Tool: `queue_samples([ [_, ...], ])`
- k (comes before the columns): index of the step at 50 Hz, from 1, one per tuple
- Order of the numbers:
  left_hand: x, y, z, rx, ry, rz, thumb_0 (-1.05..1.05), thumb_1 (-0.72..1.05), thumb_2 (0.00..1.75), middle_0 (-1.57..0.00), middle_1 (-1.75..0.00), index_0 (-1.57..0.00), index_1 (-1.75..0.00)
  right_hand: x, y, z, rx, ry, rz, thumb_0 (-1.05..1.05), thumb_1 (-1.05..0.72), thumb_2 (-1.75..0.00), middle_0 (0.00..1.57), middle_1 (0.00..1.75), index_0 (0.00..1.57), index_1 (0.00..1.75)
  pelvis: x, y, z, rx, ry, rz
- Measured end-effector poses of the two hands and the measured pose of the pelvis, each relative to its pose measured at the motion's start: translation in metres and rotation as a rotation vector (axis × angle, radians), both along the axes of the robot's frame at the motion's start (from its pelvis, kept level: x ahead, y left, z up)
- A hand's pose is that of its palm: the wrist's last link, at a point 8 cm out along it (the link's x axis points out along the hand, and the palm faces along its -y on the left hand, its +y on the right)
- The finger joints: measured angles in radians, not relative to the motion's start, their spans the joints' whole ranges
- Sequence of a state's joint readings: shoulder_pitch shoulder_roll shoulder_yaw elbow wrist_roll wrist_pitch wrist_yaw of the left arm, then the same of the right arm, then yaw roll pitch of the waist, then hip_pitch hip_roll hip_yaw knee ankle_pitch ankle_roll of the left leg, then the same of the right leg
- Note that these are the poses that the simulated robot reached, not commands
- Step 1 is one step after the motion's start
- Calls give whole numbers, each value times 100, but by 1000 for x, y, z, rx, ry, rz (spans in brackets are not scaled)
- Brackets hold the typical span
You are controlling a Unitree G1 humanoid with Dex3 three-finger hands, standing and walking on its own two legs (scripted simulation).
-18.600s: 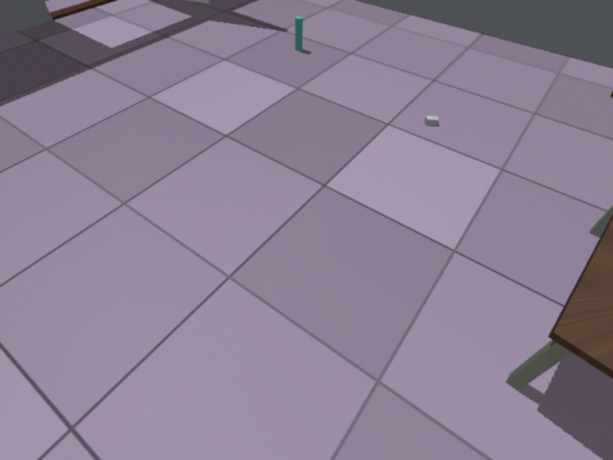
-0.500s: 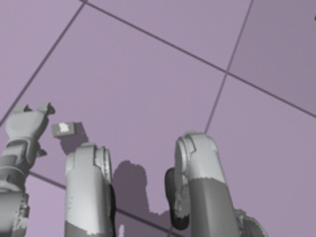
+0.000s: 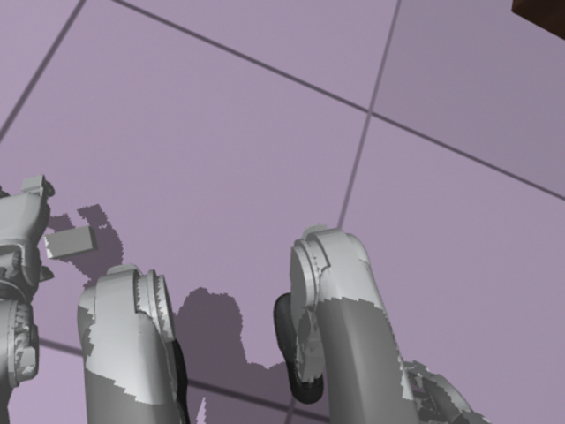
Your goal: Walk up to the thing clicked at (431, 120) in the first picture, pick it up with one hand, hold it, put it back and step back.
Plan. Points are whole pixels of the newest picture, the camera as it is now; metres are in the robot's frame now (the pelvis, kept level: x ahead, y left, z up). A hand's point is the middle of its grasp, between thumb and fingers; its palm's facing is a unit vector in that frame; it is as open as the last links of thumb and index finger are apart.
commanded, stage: rest palm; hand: left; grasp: from above
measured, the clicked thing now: (72, 242) +0.39 +0.26 -0.30
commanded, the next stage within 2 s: close in 1.70 s
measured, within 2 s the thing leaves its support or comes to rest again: neither
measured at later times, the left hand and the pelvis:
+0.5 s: hand (67, 227) +0.41 +0.25 -0.25, palm faces -0.36 -0.03 -0.93, open 14.2 cm; pelvis +0.00 +0.01 -0.02, yaw -4 degrees
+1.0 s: hand (78, 245) +0.38 +0.24 -0.26, palm faces -0.40 -0.05 -0.91, open 14.2 cm; pelvis +0.00 +0.01 -0.02, yaw -6 degrees
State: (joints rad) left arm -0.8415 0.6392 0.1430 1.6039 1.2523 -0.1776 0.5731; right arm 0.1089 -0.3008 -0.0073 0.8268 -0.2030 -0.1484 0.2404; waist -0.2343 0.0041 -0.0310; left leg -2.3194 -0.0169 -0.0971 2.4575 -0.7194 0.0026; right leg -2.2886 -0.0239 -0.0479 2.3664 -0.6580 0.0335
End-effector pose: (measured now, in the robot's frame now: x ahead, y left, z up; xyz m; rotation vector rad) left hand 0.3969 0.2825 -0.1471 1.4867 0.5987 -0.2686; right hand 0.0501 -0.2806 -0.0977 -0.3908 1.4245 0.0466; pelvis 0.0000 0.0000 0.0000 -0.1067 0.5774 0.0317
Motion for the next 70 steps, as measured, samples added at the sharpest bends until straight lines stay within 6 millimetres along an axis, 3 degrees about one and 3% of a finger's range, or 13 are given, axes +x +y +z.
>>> queue_samples([
  [4,-9,-5,-19,-64,59,-42,0,-42,90,-17,-91,-17,-91,-20,6,-3,20,78,17,0,-91,-89,20,30,20,30,0,-1,-6,-1,-18,-1],
  [9,-9,-24,-38,-164,-13,-135,0,-44,92,-14,-94,-14,-94,-30,9,-3,0,107,41,1,-91,-89,20,30,20,30,0,0,-15,-21,-51,-12],
  [19,-4,-43,-43,-59,-192,-272,0,-48,94,-9,-96,-10,-95,-1,3,3,-26,39,92,1,-90,-89,20,30,20,30,4,6,-21,-47,-52,-35],
  [25,15,-34,-42,9,-182,-110,0,-51,96,-9,-94,-9,-94,21,4,10,21,-33,147,0,-90,-89,20,30,20,30,5,6,-19,-53,-36,-36],
  [31,20,-8,-51,-4,-76,76,0,-53,97,-8,-94,-7,-94,13,5,6,55,-16,141,0,-91,-89,20,30,20,30,7,6,-21,-61,-37,-30],
  [36,1,0,-63,-33,42,21,0,-52,96,-8,-97,-8,-97,-7,14,-3,96,57,124,0,-91,-90,20,30,19,30,7,6,-22,-61,-53,-26],
  [41,-11,-14,-65,-140,18,-82,0,-50,94,-9,-98,-10,-98,-19,25,-3,119,97,137,0,-91,-90,20,30,20,30,4,6,-21,-67,-86,-30],
  [45,-14,-29,-60,-178,-56,-176,0,-50,94,-9,-98,-9,-97,-19,25,2,91,86,151,0,-91,-90,20,30,20,30,1,7,-21,-77,-106,-40],
  [51,-10,-42,-53,-93,-177,-309,0,-50,95,-8,-96,-8,-96,-7,14,18,18,7,148,0,-90,-89,20,30,20,30,-3,9,-20,-87,-120,-55],
  [56,5,-39,-51,1,-230,-233,0,-52,97,-8,-94,-7,-95,3,5,37,-8,-50,161,0,-90,-89,20,30,20,30,-7,11,-15,-94,-102,-56],
  [60,18,-23,-52,18,-207,-32,0,-54,98,-8,-93,-6,-94,5,-1,46,-2,-49,191,0,-90,-89,20,30,20,30,-6,12,-14,-99,-78,-50],
  [64,16,-7,-66,9,-73,72,0,-55,99,-7,-93,-5,-95,0,-1,42,12,-21,185,0,-90,-89,20,30,20,30,-2,11,-18,-100,-67,-45],
  [70,2,1,-76,-39,16,19,0,-55,99,-6,-97,-4,-98,-14,13,21,86,61,174,0,-91,-90,20,30,19,30,1,9,-19,-92,-82,-38],
])
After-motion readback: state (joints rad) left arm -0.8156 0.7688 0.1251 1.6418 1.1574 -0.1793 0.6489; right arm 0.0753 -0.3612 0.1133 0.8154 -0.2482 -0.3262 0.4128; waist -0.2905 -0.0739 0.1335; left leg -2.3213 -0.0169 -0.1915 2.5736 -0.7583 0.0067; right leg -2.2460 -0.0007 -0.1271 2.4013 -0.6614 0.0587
